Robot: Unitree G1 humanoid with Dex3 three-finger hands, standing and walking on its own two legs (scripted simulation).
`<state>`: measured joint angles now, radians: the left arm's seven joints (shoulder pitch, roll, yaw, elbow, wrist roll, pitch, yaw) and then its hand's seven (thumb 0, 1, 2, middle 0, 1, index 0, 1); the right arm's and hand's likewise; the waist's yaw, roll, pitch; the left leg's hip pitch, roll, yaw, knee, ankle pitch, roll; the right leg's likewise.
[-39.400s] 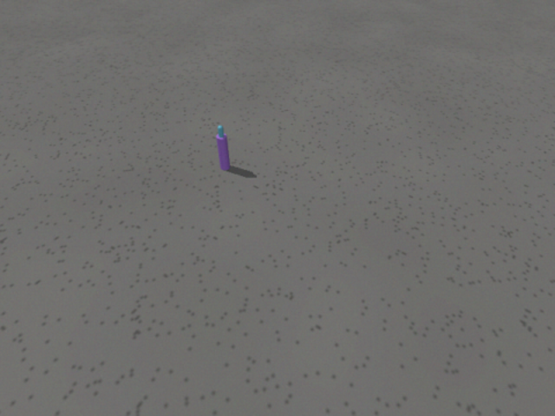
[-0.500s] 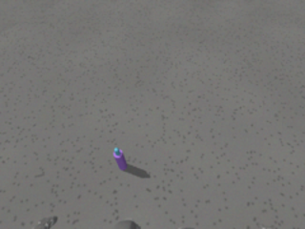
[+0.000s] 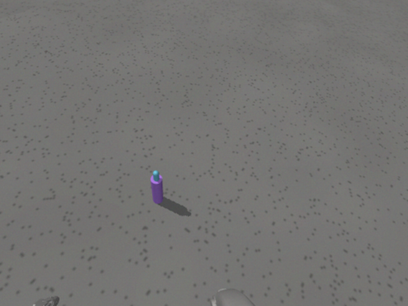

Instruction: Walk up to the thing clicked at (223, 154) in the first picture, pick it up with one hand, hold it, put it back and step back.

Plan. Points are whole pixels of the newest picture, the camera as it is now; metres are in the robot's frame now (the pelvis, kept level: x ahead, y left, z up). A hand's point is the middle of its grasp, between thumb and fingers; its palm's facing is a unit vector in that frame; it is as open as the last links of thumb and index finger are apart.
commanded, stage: step back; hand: left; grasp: from the side
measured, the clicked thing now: (157, 186) +0.70 +0.18 -0.63
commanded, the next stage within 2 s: stand in 1.84 s
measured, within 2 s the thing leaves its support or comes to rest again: neither
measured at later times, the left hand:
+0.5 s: hand out of the picture -0.06 +0.22 -0.14, palm faces +0.00 -0.90 -0.43, open 7.4 cm
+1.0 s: hand out of the picture -0.28 +0.17 -0.16, palm faces +0.00 -0.92 -0.39, open 7.4 cm
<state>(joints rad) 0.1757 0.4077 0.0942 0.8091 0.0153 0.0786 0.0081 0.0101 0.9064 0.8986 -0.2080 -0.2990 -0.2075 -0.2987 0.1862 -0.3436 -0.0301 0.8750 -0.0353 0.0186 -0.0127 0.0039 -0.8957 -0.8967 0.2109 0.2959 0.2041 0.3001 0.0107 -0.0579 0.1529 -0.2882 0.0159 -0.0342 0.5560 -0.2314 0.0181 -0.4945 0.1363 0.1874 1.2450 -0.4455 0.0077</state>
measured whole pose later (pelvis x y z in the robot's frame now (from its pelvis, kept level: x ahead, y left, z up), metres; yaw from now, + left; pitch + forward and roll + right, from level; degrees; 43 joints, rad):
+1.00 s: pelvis -0.32 -0.10 -0.01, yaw -1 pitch -3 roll -1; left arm 0.26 0.35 0.06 0.95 0.05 0.01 0.00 0.01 0.91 0.90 -0.21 -0.30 -0.21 -0.30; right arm 0.15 -0.40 -0.05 0.87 -0.03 0.04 -0.01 0.00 -0.90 -0.90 0.21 0.30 0.20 0.30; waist 0.03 0.05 0.07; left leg -0.44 0.02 -0.10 0.81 -0.43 0.00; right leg -0.20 0.04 0.05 0.64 -0.39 -0.02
